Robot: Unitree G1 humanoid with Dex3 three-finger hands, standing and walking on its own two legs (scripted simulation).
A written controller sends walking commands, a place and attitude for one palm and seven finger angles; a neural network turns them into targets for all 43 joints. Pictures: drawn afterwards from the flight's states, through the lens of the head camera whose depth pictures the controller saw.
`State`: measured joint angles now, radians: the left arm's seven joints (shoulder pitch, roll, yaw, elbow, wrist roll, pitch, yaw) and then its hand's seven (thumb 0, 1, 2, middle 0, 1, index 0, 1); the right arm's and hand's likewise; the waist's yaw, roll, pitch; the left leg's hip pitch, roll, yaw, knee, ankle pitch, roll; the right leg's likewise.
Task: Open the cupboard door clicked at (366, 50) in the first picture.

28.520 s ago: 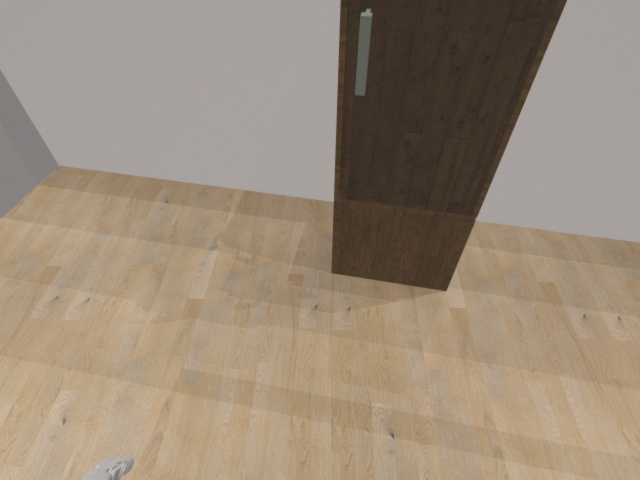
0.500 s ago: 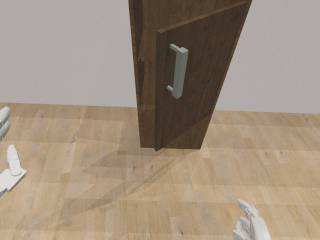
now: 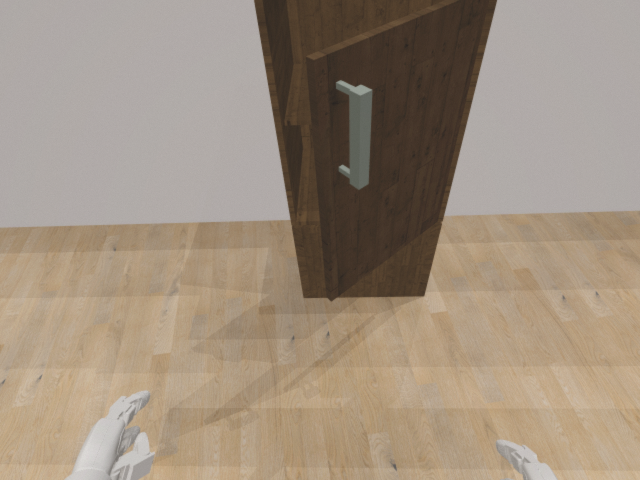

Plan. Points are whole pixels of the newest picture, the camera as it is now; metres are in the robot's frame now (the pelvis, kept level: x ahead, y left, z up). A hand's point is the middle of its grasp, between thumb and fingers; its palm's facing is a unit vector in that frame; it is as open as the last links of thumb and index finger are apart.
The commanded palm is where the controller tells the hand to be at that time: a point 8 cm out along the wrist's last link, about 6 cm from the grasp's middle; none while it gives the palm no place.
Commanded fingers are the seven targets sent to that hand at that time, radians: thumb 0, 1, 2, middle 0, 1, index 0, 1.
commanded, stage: let the arm hang, fingers relaxed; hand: left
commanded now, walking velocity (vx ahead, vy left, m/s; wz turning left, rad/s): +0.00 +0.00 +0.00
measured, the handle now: (351, 136) +0.59 -0.03 +0.13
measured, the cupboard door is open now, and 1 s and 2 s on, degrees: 41 41 41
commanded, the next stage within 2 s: look to check the result in 0.92 s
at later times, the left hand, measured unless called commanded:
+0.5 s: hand out of the picture -0.06 +0.17 -0.16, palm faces +0.06 -0.96 -0.26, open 7.3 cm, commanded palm none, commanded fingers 0.00 0.90 0.90 -0.20 -0.30 -0.20 -0.30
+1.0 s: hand out of the picture +0.03 +0.14 -0.17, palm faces +0.08 -0.98 -0.19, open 7.3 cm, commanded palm none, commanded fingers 0.00 0.90 0.90 -0.20 -0.30 -0.20 -0.30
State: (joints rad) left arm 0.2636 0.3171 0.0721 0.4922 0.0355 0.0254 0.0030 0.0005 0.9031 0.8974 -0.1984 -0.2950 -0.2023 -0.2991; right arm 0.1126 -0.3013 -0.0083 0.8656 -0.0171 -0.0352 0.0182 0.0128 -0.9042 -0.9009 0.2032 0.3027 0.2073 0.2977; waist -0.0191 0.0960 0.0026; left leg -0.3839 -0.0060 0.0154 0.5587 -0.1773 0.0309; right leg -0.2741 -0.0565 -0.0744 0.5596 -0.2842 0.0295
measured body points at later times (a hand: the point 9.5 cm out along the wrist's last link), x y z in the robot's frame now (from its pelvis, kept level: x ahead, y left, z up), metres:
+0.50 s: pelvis +0.01 -0.02 +0.01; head +0.03 -0.03 +0.46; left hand -0.06 +0.22 -0.14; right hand +0.01 -0.22 -0.17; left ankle +0.07 +0.10 -0.73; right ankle +0.01 -0.14 -0.73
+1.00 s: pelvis +0.04 -0.03 +0.01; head +0.06 -0.03 +0.46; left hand +0.03 +0.19 -0.15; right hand +0.04 -0.24 -0.16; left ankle +0.07 +0.10 -0.73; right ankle +0.01 -0.14 -0.73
